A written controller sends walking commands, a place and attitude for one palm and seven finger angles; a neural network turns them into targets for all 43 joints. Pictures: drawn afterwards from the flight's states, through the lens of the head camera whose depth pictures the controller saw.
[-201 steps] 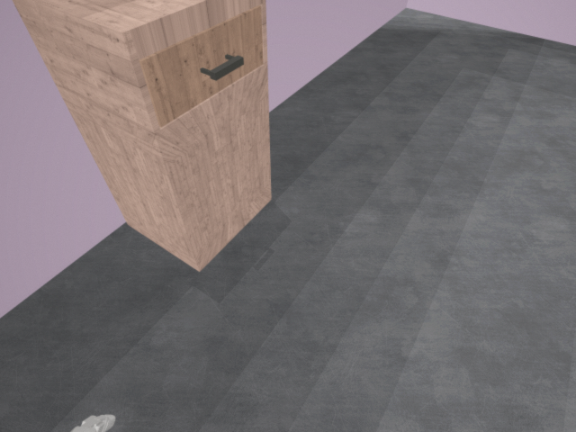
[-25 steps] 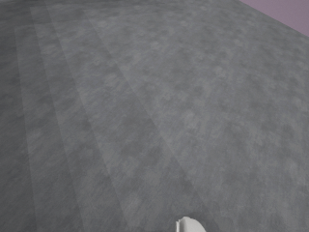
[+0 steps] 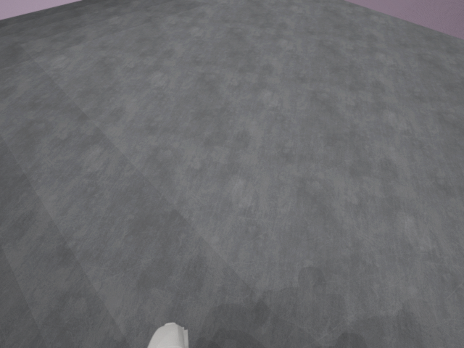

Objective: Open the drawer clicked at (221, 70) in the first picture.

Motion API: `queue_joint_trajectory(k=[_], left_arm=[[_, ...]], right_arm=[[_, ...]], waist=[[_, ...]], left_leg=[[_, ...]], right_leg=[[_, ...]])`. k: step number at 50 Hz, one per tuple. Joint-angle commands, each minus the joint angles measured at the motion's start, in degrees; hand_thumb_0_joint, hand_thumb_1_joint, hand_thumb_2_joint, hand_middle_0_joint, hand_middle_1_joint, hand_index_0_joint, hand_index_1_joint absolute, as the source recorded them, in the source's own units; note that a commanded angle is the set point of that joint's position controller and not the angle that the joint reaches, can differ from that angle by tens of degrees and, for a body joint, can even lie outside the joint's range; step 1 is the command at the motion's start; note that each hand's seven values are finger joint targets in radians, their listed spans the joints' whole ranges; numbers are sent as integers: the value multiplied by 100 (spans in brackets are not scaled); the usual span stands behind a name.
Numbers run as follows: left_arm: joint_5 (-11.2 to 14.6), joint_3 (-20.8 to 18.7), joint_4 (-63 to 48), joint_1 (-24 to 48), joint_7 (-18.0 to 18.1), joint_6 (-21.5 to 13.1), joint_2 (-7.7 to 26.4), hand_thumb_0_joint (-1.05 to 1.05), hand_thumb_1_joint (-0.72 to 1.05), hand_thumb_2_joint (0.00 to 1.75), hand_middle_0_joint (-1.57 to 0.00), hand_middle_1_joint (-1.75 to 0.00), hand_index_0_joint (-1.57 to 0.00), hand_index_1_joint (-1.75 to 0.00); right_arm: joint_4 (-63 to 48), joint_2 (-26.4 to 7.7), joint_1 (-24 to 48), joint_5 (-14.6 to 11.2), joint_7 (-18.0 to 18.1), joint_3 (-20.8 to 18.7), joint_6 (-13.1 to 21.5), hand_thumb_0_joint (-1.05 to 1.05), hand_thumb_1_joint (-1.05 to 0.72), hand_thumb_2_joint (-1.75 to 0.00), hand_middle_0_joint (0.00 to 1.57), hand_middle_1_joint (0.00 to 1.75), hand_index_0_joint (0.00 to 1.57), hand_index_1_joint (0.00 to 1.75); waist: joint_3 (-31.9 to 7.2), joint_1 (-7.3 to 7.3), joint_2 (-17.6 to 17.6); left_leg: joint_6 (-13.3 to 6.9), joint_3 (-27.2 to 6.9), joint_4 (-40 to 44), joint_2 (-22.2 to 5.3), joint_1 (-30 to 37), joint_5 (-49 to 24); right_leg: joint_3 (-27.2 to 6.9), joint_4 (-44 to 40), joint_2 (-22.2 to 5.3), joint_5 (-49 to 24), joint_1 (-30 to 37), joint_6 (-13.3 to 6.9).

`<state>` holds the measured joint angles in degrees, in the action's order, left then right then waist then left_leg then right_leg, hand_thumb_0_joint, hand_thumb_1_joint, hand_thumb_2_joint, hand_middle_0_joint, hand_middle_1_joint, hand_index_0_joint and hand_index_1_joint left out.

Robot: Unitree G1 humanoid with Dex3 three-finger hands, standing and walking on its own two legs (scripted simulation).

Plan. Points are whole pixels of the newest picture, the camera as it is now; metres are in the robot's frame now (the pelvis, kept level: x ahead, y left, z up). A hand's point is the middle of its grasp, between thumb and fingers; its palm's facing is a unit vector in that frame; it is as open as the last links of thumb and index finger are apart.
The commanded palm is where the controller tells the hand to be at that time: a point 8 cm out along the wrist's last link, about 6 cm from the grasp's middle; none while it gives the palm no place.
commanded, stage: walk around to get in front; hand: left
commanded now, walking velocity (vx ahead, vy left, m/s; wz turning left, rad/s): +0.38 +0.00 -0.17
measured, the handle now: out of the picture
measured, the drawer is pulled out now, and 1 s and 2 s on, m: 0.00 0.00 0.00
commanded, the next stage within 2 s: walk to a spot facing it in 0.44 s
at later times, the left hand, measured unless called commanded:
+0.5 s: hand (128, 291) +0.26 +0.24 -0.17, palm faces -0.11 -0.98 -0.14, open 7.4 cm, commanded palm none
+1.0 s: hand (184, 212) +0.46 +0.14 -0.16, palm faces -0.07 -0.98 -0.16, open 7.2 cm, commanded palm none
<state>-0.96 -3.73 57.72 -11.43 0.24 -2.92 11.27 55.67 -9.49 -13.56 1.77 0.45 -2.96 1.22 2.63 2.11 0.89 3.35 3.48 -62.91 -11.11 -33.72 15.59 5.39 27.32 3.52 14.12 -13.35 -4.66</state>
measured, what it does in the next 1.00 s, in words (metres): walks ahead: left foot, then right foot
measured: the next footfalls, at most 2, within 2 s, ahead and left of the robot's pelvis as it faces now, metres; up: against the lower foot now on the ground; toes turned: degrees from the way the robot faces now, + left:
left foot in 0.22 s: +0.24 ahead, +0.15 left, +0.00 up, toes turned +6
right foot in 0.72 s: +0.37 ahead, -0.14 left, +0.00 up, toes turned -23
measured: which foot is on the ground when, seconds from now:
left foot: up 0.00-0.20, down 0.22-0.72, up 0.74-1.00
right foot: down 0.00-0.22, up 0.24-0.70, down 0.72-1.00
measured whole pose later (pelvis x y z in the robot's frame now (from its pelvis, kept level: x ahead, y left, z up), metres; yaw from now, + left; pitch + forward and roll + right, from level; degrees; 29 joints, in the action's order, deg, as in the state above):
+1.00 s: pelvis +0.32 -0.01 +0.00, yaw -4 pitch +0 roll -1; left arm -1.2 -2.6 55.3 -5.4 1.9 -0.4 7.1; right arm 58.2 -8.6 -15.5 1.5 0.1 -3.6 -2.9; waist 2.3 3.1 0.8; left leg 2.9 6.5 -56.6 -6.6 -27.9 23.7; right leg 17.3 31.3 -7.1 14.0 -15.8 -0.3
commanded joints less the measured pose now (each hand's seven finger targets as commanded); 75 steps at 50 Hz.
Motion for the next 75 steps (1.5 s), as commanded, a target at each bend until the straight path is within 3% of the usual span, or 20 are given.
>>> queue_joint_trajectory(k=[1, 6, 9, 11, 12, 14, 18, 27, 33, 34, 36, 37, 44, 53, 54, 55, 56, 58, 62, 75], left_arm=[[-28, -94, -154, -468, -8, -171, 624, 0, 90, 90, -20, -30, -20, -30], [-39, -117, -48, -783, 14, -146, 808, 0, 90, 90, -20, -30, -20, -30], [-10, -136, -18, -787, 12, -110, 776, 0, 90, 90, -20, -30, -20, -30], [68, -78, -178, -1048, -78, -116, 280, 0, 90, 90, -20, -30, -20, -30], [3, -92, -218, -854, -33, -91, 467, 0, 90, 90, -20, -30, -20, -30], [-27, -142, -235, -295, -140, -46, 464, 0, 90, 90, -20, -30, -20, -30], [-97, -170, -68, -805, -198, 230, 74, 0, 90, 90, -20, -30, -20, -30], [-101, -176, -521, 218, -282, 377, -71, 0, 90, 90, -20, -30, -20, -30], [-92, 9, -196, -120, -85, 117, -72, 0, 90, 90, -20, -30, -20, -30], [-98, -8, -9, -645, -47, 41, 138, 0, 90, 90, -20, -30, -20, -30], [-85, -189, 332, -1538, 76, -114, 1118, 0, 90, 90, -20, -30, -20, -30], [9, -180, 256, -1549, 69, -91, 1283, 0, 90, 90, -20, -30, -20, -30], [-40, -51, -363, 400, 241, 107, 528, 0, 90, 90, -20, -30, -20, -30], [-38, -254, -702, 384, 167, 361, 812, 0, 90, 90, -20, -30, -20, -30], [-8, -236, -791, 373, 148, 414, 648, 0, 90, 90, -20, -30, -20, -30], [42, -193, -1061, 295, 91, 455, 273, 0, 90, 90, -20, -30, -20, -30], [-43, -136, -1202, 690, 113, 500, 393, 0, 90, 90, -20, -30, -20, -30], [-50, -219, -1131, 676, 65, 447, 426, 0, 90, 90, -20, -30, -20, -30], [-34, -243, -809, 86, 7, 450, 599, 0, 90, 90, -20, -30, -20, -30], [59, -151, -1072, 225, 108, 440, 633, 0, 90, 90, -20, -30, -20, -30]], right_arm=[[-290, -289, -120, 2, -133, -66, 72, 0, -90, -90, 20, 30, 20, 30], [-531, -370, 594, -32, -196, -64, 200, 0, -90, -90, 20, 30, 20, 30], [-280, -630, -141, -7, -118, -151, 279, 0, -90, -90, 20, 30, 20, 30], [104, -1686, -1654, 100, -23, -374, 326, 0, -90, -90, 20, 30, 20, 30], [150, -1515, -1575, 41, 28, -310, 273, 0, -90, -90, 20, 30, 20, 30], [-79, -966, -784, -13, 49, -171, 294, 0, -90, -90, 20, 30, 20, 30], [-36, -600, -421, -27, 102, -83, 399, 0, -90, -90, 20, 30, 20, 30], [259, -631, -997, -35, 110, -141, 360, 0, -90, -90, 20, 30, 20, 30], [612, -634, -1276, -20, 88, -86, 211, 0, -90, -90, 20, 30, 20, 30], [636, -587, -1241, -59, 69, -75, 210, 0, -90, -90, 20, 30, 20, 30], [540, 15, -1574, -148, 26, 30, 194, 0, -90, -90, 20, 30, 20, 30], [427, -133, -1408, -192, 95, 1, 65, 0, -90, -90, 20, 30, 20, 30], [404, 1, -1237, -81, -29, -91, -336, 0, -90, -90, 20, 30, 20, 30], [-262, -461, -659, -21, -152, -224, -282, 0, -90, -90, 20, 30, 20, 30], [-277, -789, -920, -14, -161, -291, -234, 0, -90, -90, 20, 30, 20, 30], [-387, -1474, -1087, 19, -120, -430, -173, 0, -90, -90, 20, 30, 20, 30], [-302, -1705, -1180, 27, -35, -468, -164, 0, -90, -90, 20, 30, 20, 30], [-496, -1476, -456, -15, 42, -382, -139, 0, -90, -90, 20, 30, 20, 30], [-693, -1247, -17, -64, 71, -272, -27, 0, -90, -90, 20, 30, 20, 30], [-647, -1510, 33, -33, -20, -432, -241, 0, -90, -90, 20, 30, 20, 30]], waist=[[98, -141, -735], [228, -348, -676], [-2, 50, -186], [-1070, 448, 1977], [-1068, 494, 1785], [-29, 229, 555], [7, -253, 568], [361, -82, 724], [-171, -216, 774], [-539, -486, 559], [-1633, -676, -1312], [-1741, -709, -1205], [-409, 86, -875], [-292, 63, -558], [-403, 190, 491], [-237, 264, 2349], [-377, 463, 2112], [-456, 116, 1355], [-812, -133, 670], [-727, 41, 774]], left_leg=[[47, 94, 1184, 84, 206, -541], [-105, 201, 2407, 378, 833, -457], [-204, 332, 3354, 661, 2440, -516], [-963, -2388, 4487, -1594, 4657, -152], [-1048, -2754, 4942, -1873, 4308, 726], [-1010, -1992, 5203, -1600, 3001, 1126], [-723, -204, 5261, -1036, 2283, 25], [-886, 989, 5106, -943, 2998, -1582], [-766, 970, 3717, -651, 2881, -3426], [-595, 956, 3060, -441, 2778, -3248], [-140, 894, 877, 507, 659, 1551], [-130, 158, 32, 555, 702, 2358], [-7, -31, -170, 339, 808, 864], [-109, 590, 2601, 649, 1624, -52], [-289, -219, 3538, 288, 1997, -602], [-969, -2454, 4453, -1085, 2339, -2008], [-1343, -3134, 4745, -1467, 2184, -1750], [-1178, -2576, 4608, -936, 2101, -849], [-966, -1529, 4452, -250, 2518, -1836], [-1355, -2471, 4309, -163, 2430, -1638]], right_leg=[[-1217, -1422, -1436, -738, -219, -615], [-1500, -1208, -1643, -819, 171, -548], [-1296, -12, -1289, -1402, -171, -313], [-134, 3316, -141, 1460, -1985, 232], [-627, 4286, -285, 1761, -2289, 215], [-684, 4720, -844, 846, -2597, 233], [-539, 4459, -1003, 44, -2149, 432], [-51, 2661, -1136, -611, -2671, 681], [456, 474, -531, -754, -378, 435], [442, -89, -584, -1344, 407, 458], [-1444, 247, -2828, -5260, 2940, -216], [-1481, -97, -3234, -5631, 2412, -579], [94, -1027, -2561, -1805, -287, -189], [736, 295, -2441, -216, -418, 170], [852, 1337, -2076, 354, -796, 424], [914, 2800, -1187, 2309, -2148, 950], [68, 3995, -960, 2460, -2283, 898], [-477, 4627, -1017, 1319, -2594, 864], [-537, 4216, -996, 393, -2164, 998], [-549, 1989, -592, 1145, -1190, 943]])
